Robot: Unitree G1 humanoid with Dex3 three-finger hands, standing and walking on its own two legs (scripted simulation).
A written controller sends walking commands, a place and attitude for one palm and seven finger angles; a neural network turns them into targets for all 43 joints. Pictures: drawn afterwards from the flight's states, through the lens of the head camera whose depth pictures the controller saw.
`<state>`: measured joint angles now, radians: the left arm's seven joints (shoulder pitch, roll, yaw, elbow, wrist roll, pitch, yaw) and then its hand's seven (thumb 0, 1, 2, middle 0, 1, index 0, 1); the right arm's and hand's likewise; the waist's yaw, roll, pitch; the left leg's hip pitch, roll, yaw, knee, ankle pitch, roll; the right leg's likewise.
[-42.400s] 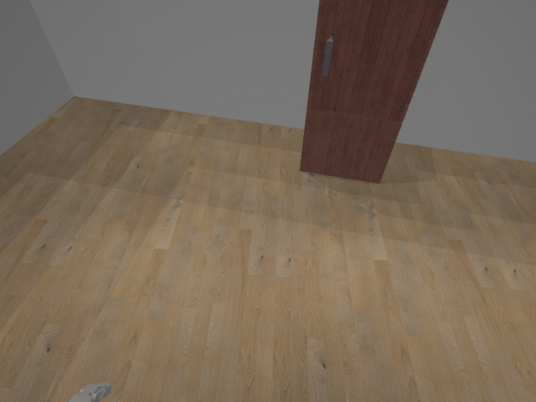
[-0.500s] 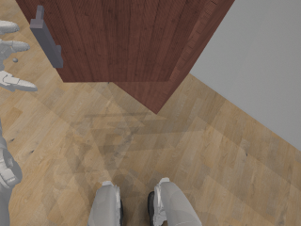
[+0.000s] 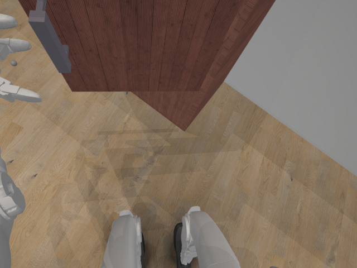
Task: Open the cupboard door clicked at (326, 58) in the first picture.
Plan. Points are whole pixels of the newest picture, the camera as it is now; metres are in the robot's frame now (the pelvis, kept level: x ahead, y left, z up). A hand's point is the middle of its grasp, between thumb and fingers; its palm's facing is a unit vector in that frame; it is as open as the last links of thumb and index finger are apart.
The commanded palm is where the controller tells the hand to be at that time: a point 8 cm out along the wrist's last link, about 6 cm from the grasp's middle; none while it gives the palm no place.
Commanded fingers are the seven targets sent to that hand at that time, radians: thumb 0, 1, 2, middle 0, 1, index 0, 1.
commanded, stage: slide the fingers in behind the handle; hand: left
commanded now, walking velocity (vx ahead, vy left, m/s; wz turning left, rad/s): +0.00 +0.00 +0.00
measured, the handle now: (54, 37) +0.57 +0.23 +0.04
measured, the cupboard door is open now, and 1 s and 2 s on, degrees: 42 42 43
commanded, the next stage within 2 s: close the thumb around the handle in 1.44 s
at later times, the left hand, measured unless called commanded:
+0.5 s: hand (36, 63) +0.50 +0.25 +0.05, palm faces +0.02 -1.00 -0.02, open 14.0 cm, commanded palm +0.48 +0.27 +0.04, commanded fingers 0.00 -0.50 0.30 -0.30 -1.20 -0.30 -1.20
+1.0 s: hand (45, 66) +0.50 +0.23 +0.05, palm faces +0.07 -1.00 -0.03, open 14.2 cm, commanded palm +0.48 +0.24 +0.04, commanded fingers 0.00 -0.50 0.30 -0.30 -1.20 -0.30 -1.20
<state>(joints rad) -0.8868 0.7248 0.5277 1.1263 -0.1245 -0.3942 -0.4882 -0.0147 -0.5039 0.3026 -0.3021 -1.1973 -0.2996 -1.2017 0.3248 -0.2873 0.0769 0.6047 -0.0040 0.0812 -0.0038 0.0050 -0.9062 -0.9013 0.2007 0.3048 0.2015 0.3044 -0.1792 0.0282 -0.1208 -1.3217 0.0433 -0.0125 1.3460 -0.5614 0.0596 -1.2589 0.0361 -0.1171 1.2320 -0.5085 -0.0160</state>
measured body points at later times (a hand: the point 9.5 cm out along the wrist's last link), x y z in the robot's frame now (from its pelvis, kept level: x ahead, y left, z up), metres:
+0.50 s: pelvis +0.00 +0.00 +0.01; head +0.18 +0.04 +0.42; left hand +0.49 +0.30 +0.05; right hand +0.03 -0.27 -0.10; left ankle +0.02 +0.08 -0.61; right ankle +0.03 -0.12 -0.61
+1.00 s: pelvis +0.01 -0.01 +0.01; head +0.17 +0.03 +0.43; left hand +0.49 +0.29 +0.05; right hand +0.05 -0.28 -0.10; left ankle +0.02 +0.08 -0.61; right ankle +0.03 -0.12 -0.61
